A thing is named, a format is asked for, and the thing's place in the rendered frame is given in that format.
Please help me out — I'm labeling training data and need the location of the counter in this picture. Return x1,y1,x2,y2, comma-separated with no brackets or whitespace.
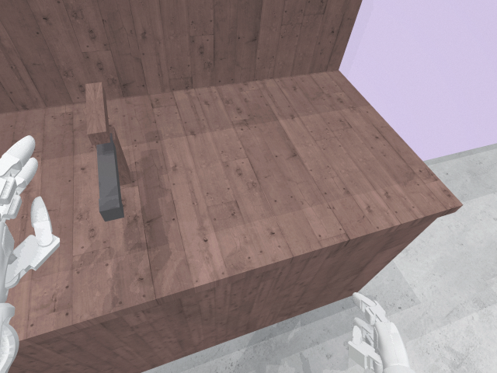
0,0,463,373

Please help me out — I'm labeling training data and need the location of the robot right hand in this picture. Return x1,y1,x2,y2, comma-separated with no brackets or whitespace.
348,292,410,373

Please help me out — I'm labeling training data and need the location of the left robot forearm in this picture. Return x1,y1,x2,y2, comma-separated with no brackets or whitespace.
0,303,19,373

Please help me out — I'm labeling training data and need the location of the robot left hand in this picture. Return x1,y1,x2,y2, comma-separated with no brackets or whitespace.
0,135,60,303

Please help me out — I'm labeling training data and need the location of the tap lever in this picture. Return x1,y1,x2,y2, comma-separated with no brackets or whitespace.
96,136,124,221

